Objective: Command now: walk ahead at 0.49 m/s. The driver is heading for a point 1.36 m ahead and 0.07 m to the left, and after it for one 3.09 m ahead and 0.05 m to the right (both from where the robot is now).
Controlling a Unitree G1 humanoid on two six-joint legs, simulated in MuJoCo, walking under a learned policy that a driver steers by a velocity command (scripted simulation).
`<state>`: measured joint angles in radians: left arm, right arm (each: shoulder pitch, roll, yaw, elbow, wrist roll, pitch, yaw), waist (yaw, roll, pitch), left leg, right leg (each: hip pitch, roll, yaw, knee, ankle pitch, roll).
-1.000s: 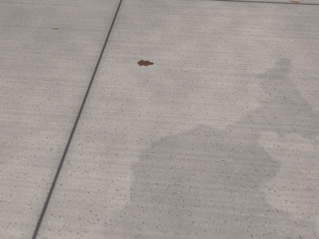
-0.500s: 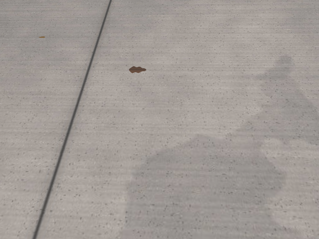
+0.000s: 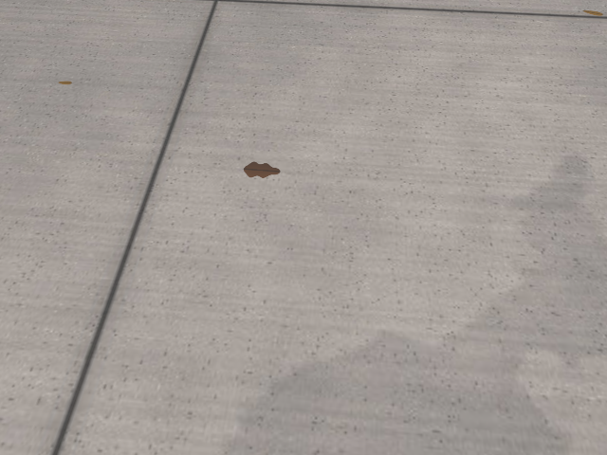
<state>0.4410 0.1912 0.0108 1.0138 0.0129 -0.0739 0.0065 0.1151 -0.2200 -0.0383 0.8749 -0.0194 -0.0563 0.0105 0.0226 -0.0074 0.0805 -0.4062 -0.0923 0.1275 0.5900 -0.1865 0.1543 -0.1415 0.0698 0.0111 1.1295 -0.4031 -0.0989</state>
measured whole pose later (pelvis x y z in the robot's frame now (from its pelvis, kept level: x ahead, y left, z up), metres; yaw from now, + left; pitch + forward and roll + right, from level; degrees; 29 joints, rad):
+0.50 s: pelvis +0.28 -0.04 +0.00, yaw +1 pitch +1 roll +1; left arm -0.02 0.18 0.01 0.83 0.03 -0.07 -0.02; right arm 0.51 -0.19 -0.01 1.09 -0.02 -0.09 -0.01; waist -0.07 0.00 0.07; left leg 0.10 -0.06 0.04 0.41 -0.46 0.07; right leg -0.44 0.01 -0.09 0.51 -0.10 -0.12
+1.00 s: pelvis +0.54 -0.03 +0.02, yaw +1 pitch +1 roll -1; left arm 0.49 0.17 0.02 1.08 0.03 -0.09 0.01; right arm -0.01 -0.18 -0.02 0.87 -0.02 -0.05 0.03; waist 0.07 0.02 0.05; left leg -0.53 0.04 0.08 0.59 -0.09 0.08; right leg 0.12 0.07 -0.07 0.20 -0.33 -0.06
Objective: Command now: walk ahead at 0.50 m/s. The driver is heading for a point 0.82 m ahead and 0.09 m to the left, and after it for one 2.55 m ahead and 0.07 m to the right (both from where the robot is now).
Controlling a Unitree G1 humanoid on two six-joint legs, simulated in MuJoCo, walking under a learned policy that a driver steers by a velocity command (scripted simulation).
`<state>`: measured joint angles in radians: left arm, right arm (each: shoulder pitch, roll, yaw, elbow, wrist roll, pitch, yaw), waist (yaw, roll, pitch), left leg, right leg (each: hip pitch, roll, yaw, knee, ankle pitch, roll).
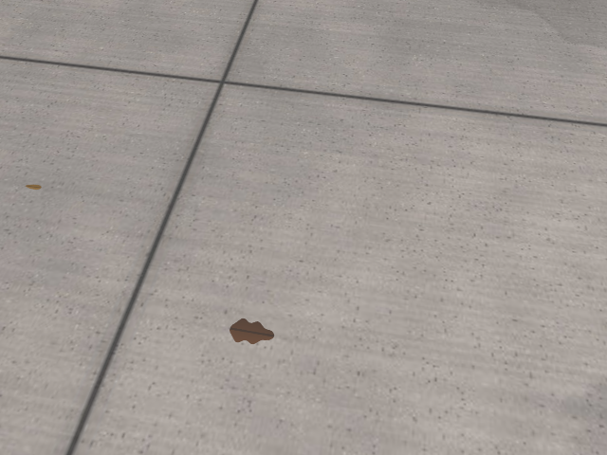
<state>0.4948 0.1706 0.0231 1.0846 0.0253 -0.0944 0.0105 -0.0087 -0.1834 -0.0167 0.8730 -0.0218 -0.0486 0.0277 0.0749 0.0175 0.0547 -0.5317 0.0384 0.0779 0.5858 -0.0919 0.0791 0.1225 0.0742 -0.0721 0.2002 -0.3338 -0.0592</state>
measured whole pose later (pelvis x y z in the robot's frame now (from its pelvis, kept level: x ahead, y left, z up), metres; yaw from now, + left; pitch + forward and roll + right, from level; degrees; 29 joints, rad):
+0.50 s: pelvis +0.26 +0.02 +0.01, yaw +0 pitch +0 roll +1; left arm 0.04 0.19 0.03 0.91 0.02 -0.03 -0.03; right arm 0.48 -0.16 -0.02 1.08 -0.02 -0.10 -0.01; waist -0.06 -0.03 0.04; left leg 0.08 -0.09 0.08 0.17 -0.26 0.08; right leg -0.60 -0.08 -0.06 0.67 -0.03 -0.04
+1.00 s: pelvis +0.52 -0.02 +0.01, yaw +6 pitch +0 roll -1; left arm 0.43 0.17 0.04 1.06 0.02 -0.11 0.01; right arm 0.15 -0.20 -0.05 0.94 -0.02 -0.03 0.03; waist 0.02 0.04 0.04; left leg -0.65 0.08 0.01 0.80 0.00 0.06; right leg 0.04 0.07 -0.19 0.19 -0.24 -0.08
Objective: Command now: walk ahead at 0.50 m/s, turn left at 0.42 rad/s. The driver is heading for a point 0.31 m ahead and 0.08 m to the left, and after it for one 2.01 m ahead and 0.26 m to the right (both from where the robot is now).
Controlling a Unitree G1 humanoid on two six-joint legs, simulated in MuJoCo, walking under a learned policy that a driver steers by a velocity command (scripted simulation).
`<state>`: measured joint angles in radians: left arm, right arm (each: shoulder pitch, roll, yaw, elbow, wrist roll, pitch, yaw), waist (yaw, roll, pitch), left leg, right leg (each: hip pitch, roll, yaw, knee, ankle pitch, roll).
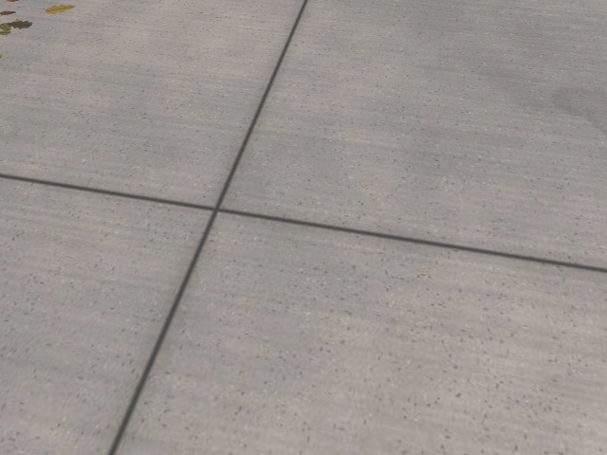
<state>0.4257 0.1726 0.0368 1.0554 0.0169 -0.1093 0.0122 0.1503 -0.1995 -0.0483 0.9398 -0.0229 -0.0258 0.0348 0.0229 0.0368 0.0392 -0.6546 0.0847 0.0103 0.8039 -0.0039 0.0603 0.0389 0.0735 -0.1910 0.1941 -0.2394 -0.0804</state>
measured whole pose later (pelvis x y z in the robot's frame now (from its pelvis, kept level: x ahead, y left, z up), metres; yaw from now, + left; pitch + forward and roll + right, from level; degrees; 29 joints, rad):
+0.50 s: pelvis +0.21 +0.05 +0.00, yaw +2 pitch -1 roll -1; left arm 0.24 0.19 0.06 0.96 0.03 0.01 0.01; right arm 0.25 -0.18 -0.03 0.98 -0.01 -0.06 -0.03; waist 0.02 -0.03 0.09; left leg -0.14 -0.05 0.18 0.32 -0.19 0.11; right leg -0.55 -0.05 -0.01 0.93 -0.22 -0.02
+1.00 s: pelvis +0.24 +0.01 +0.00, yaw -15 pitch +1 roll +1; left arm 0.22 0.26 0.08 0.83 0.01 0.03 0.01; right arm 0.16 -0.25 -0.06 0.84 -0.02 0.04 -0.03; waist 0.01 0.02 0.06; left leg -0.50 0.02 -0.04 1.02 -0.39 -0.05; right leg -0.29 0.08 0.03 0.42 -0.15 -0.10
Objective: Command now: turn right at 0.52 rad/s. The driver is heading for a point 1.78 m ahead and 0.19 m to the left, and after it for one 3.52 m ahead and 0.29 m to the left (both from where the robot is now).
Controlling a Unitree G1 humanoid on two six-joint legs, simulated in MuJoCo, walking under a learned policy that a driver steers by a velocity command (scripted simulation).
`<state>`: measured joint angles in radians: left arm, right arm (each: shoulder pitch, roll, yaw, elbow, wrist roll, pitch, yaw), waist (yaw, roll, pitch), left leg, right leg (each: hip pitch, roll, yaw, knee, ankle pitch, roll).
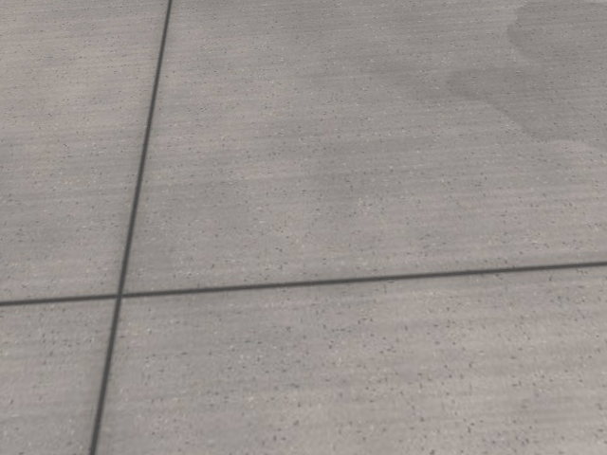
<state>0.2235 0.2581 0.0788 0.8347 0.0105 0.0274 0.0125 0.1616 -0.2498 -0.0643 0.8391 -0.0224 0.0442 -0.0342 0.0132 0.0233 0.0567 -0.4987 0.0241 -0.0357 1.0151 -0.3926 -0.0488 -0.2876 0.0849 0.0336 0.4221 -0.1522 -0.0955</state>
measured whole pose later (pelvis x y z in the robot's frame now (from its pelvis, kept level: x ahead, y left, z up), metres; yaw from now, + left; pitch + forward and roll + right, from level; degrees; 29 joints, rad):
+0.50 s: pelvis -0.01 +0.04 +0.00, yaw -6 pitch -1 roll -1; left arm 0.20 0.25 0.04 0.91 0.00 0.05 0.02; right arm 0.21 -0.20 -0.01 0.85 -0.02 -0.01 -0.03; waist 0.00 -0.04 0.04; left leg -0.18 -0.03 0.01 0.42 -0.22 0.05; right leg -0.20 0.03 0.06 0.56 -0.36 0.01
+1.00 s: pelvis -0.04 +0.02 +0.00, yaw -5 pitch -2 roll +0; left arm 0.23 0.20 0.00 1.10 0.01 0.00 0.03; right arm 0.26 -0.21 -0.01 1.08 -0.01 0.01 -0.02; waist -0.01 0.00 0.04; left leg -0.16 -0.01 -0.01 0.37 -0.17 0.01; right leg -0.11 0.04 0.05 0.36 -0.21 -0.02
